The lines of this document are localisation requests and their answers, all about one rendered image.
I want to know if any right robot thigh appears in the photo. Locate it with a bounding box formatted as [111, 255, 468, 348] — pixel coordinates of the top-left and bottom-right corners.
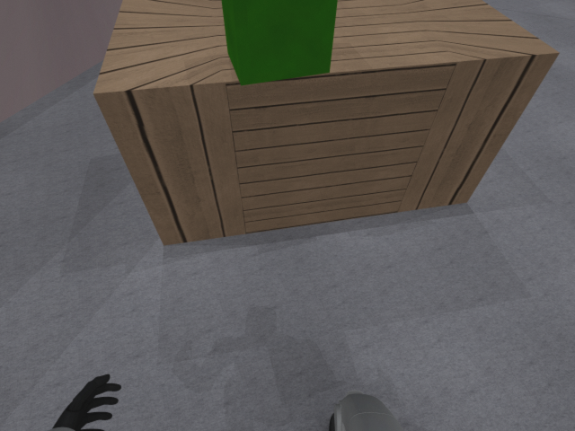
[334, 393, 403, 431]

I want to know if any right robot shin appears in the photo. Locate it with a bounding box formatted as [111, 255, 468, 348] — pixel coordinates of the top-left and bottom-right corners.
[344, 391, 363, 398]

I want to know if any carton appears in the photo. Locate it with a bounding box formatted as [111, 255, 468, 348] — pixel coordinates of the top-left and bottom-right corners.
[222, 0, 338, 85]

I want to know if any left robot hand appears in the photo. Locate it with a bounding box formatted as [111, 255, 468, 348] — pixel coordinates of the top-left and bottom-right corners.
[53, 374, 121, 431]

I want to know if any pedestal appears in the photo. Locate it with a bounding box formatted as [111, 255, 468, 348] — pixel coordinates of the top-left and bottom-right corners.
[93, 0, 560, 245]

